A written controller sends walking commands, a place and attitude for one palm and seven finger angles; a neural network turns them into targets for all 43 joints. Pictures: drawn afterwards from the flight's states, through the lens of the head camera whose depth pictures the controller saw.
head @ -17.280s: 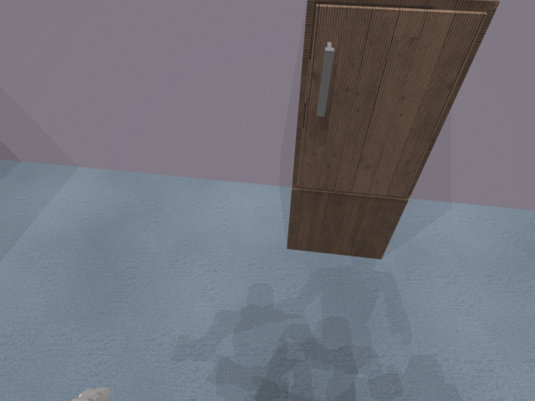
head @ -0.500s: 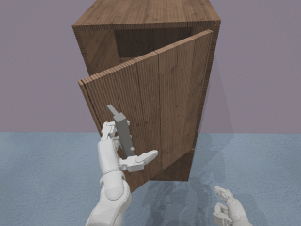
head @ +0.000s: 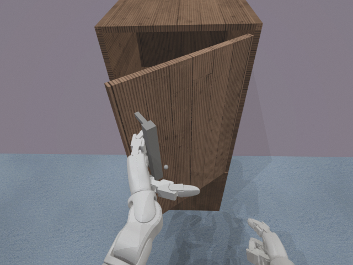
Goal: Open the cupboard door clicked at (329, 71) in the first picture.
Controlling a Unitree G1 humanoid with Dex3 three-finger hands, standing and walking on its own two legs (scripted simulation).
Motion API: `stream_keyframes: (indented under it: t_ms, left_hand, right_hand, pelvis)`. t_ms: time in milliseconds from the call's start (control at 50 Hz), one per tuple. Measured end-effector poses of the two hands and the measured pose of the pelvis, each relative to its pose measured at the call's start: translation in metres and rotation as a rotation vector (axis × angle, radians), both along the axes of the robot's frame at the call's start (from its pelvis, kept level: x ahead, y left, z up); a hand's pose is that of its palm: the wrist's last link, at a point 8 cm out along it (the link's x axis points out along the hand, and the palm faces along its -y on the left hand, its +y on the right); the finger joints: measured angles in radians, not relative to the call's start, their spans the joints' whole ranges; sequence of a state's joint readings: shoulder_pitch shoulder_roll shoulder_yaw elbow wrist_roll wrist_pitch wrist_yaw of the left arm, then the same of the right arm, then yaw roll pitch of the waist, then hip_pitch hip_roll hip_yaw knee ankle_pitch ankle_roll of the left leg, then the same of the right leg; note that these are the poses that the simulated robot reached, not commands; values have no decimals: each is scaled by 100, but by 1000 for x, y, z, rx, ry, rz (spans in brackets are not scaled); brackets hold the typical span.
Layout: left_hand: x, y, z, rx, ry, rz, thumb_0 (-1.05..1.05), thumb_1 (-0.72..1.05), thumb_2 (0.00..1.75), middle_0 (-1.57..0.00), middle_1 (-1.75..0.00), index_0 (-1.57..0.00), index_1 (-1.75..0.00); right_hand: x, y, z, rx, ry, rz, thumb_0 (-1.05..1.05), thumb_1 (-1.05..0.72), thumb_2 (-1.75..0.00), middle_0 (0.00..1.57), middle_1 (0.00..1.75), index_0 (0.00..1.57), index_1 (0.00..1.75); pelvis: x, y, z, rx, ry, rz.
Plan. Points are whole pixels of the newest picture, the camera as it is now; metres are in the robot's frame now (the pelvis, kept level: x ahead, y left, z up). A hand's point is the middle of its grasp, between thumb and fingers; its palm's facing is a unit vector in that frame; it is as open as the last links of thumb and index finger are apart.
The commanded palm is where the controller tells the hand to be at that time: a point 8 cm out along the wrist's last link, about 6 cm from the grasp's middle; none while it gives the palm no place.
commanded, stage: slide the hand sideways off the handle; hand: left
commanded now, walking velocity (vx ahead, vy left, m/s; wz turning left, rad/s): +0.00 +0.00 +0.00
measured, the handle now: (148, 148) +0.35 +0.09 +0.11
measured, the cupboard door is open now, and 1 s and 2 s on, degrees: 37 40 40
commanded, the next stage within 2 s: draw the hand back to the body in 1.16 s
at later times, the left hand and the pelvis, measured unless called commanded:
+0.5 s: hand (160, 187) +0.25 +0.05 +0.11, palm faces -0.08 -1.00 +0.03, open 16.3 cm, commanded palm +0.21 +0.11 +0.11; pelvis +0.01 +0.02 +0.00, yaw -3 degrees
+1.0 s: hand (133, 210) +0.20 +0.09 +0.11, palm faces +0.00 -1.00 +0.01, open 16.3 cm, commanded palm +0.16 +0.15 +0.11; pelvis +0.02 +0.02 -0.01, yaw -2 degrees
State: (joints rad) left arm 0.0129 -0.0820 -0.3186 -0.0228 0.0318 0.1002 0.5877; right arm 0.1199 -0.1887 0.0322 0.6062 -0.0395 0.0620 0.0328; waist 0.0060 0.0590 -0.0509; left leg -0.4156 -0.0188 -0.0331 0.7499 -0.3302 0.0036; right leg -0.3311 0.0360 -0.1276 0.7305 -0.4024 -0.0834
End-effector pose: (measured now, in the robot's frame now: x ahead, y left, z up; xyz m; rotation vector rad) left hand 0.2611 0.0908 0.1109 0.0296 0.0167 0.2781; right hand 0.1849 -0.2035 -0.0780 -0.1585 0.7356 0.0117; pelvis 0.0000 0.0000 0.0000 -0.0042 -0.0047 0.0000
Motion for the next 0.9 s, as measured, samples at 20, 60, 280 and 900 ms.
stream_keyframes:
  t_ms: [20, 60, 280, 900]
  left_hand:
    - [-1, 1, -1, 0, -5, -36, -1, -50, 30, -25, -46, -22, -49]
    - [-5, 5, -2, 9, -23, -142, -1, -50, 30, -23, -42, -19, -46]
    - [-14, 9, -4, -77, -46, -362, -1, -50, 30, -14, -32, -13, -33]
    - [-72, 52, -2, -45, -31, -292, -1, -50, 30, -15, -30, -15, -30]
  right_hand:
    - [-2, 1, 1, 1, 2, 4, 1, -90, -90, 20, 30, 20, 30]
    - [-7, 2, 2, -3, 4, 7, 1, -90, -90, 20, 30, 20, 30]
    - [-31, 5, 6, -7, -25, -58, 1, -90, -90, 20, 30, 20, 30]
    - [16, 20, 25, 16, -138, -3, 1, -90, -90, 20, 30, 20, 30]
  pelvis:
    - [-1, 0, 1, 3, -3, 2]
    - [-3, 1, 1, 8, -1, 2]
    - [-6, 14, 4, -1, -13, -23]
    - [20, 21, -2, 0, 25, -40]
